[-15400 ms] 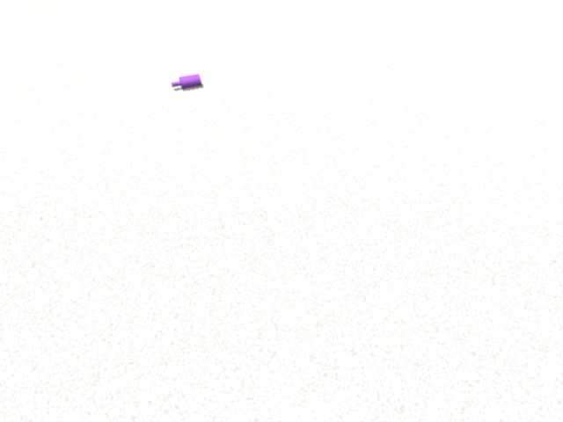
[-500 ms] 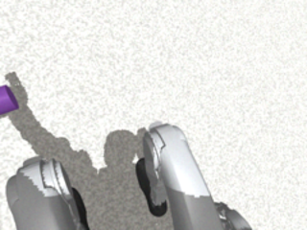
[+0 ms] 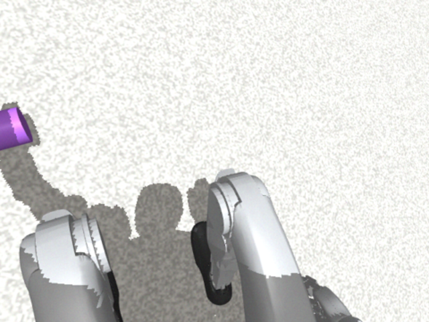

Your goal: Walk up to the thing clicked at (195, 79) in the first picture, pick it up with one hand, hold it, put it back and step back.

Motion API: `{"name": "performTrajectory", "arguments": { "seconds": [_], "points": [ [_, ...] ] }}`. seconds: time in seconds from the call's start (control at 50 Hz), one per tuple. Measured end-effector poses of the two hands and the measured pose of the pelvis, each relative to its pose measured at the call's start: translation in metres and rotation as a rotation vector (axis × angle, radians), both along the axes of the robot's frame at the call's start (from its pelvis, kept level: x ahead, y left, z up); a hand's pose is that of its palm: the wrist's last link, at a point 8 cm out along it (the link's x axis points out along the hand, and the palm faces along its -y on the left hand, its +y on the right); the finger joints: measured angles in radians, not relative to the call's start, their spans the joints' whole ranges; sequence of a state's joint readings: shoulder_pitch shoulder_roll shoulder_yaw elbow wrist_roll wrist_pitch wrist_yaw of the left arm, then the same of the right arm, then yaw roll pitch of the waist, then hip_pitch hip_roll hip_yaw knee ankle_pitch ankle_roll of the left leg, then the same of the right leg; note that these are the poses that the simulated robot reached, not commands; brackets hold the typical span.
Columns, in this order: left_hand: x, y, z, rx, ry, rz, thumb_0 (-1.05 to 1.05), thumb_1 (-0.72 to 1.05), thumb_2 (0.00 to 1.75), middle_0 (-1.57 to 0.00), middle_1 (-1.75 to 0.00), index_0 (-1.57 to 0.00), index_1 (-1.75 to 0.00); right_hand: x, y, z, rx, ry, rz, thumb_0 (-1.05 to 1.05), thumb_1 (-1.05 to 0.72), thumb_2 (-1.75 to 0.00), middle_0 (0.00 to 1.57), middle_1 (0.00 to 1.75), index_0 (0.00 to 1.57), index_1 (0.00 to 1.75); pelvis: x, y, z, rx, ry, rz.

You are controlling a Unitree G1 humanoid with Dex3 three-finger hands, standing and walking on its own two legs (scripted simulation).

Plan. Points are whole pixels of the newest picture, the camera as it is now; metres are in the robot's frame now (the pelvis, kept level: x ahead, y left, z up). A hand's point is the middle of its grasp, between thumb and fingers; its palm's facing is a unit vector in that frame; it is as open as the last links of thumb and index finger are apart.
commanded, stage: rest palm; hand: left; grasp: from above
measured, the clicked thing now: out of the picture +0.48 +0.34 -0.28
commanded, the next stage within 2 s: close in 1.04 s
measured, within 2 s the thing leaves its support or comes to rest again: neither
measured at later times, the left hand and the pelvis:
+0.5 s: hand out of the picture +0.47 +0.31 -0.24, palm faces -0.46 -0.12 -0.88, open 14.1 cm; pelvis +0.00 +0.00 -0.02, yaw -3 degrees
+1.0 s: hand out of the picture +0.47 +0.31 -0.26, palm faces -0.46 -0.15 -0.88, open 14.0 cm; pelvis +0.01 +0.00 -0.02, yaw -4 degrees
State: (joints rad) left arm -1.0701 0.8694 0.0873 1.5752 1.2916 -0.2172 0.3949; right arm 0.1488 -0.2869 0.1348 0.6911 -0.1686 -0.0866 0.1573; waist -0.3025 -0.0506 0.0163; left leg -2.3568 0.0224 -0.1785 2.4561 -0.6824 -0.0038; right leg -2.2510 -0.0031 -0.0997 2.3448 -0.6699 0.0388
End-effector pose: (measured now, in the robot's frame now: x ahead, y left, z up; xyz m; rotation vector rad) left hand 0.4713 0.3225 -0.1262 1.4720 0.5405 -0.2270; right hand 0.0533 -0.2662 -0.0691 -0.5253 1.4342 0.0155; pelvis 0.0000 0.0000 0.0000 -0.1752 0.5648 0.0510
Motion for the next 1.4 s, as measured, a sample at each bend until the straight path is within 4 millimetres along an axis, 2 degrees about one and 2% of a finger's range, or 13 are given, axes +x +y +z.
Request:
{"name": "performTrajectory", "arguments": {
  "seconds": [0.4, 0.8, 1.16, 1.4],
  "points": [
    [0.006, -0.014, -0.044, -0.002, 0.002, 0.034, 0.00, -0.53, 1.03, -0.09, -0.99, -0.07, -1.00, -0.035, 0.009, -0.004, 0.039, 0.082, 0.032, 0.00, -0.90, -0.89, 0.20, 0.30, 0.21, 0.30, 0.000, -0.002, -0.014, -0.007, -0.033, -0.031],
    [0.002, -0.005, -0.068, -0.011, 0.009, 0.073, 0.00, -0.51, 1.02, -0.10, -1.01, -0.08, -1.02, -0.006, 0.009, -0.001, 0.044, 0.053, 0.136, 0.00, -0.91, -0.90, 0.20, 0.30, 0.21, 0.30, 0.005, 0.002, -0.018, -0.035, -0.050, -0.039],
    [0.003, -0.009, -0.080, -0.015, 0.001, 0.048, 0.00, -0.52, 1.03, -0.09, -1.02, -0.08, -1.04, -0.019, 0.013, 0.003, 0.057, 0.098, 0.136, 0.00, -0.91, -0.90, 0.20, 0.30, 0.21, 0.30, 0.005, 0.004, -0.020, -0.049, -0.059, -0.049],
    [0.007, -0.013, -0.078, -0.001, -0.014, 0.066, 0.00, -0.42, 0.98, -0.16, -0.99, -0.14, -1.00, -0.015, 0.013, 0.004, 0.063, 0.075, 0.162, 0.00, -0.90, -0.90, 0.20, 0.30, 0.21, 0.30, 0.003, 0.003, -0.020, -0.050, -0.068, -0.052]
  ]
}}
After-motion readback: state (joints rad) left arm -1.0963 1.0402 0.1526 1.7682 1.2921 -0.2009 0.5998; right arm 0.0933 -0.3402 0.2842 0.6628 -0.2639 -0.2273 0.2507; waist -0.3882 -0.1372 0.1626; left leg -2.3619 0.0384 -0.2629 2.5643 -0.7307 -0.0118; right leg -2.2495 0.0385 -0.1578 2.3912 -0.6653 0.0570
